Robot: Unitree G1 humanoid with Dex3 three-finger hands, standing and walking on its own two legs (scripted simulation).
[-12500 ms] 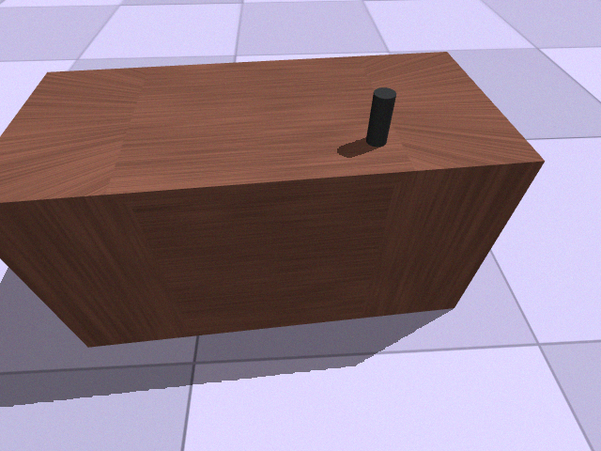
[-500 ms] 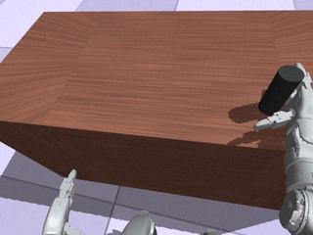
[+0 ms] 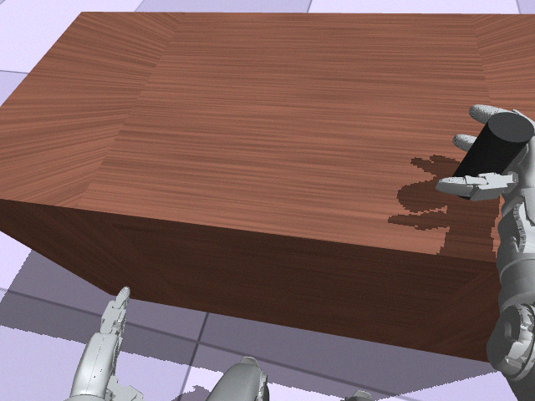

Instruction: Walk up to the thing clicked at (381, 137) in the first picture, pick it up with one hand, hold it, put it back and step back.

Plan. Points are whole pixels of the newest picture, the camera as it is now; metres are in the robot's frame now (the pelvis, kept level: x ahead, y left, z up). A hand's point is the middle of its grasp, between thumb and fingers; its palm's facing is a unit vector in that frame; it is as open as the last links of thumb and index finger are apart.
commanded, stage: close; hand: right
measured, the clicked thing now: (486, 160) +0.49 -0.22 +0.06
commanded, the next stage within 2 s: settle in 0.24 s
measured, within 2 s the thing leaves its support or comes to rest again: leaves its support in 0.54 s
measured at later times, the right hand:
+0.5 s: hand (484, 156) +0.49 -0.21 +0.07, palm faces +0.14 +0.99 +0.02, open 7.0 cm
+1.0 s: hand (497, 127) +0.50 -0.21 +0.11, palm faces +0.14 +0.99 +0.02, open 7.1 cm
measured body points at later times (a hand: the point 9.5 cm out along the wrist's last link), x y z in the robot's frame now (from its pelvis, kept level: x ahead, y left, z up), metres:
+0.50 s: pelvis +0.00 +0.00 +0.00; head +0.11 -0.03 +0.43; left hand +0.15 +0.26 -0.01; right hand +0.48 -0.27 +0.07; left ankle +0.05 +0.14 -0.67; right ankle -0.01 -0.12 -0.67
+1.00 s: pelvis +0.01 +0.00 +0.02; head +0.10 -0.02 +0.46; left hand +0.16 +0.26 -0.01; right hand +0.49 -0.26 +0.11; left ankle +0.05 +0.14 -0.67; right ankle -0.01 -0.12 -0.67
